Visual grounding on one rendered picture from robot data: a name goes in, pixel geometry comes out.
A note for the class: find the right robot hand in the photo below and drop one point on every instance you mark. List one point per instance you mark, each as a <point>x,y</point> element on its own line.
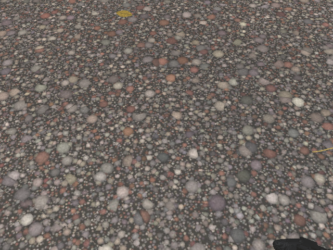
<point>296,244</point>

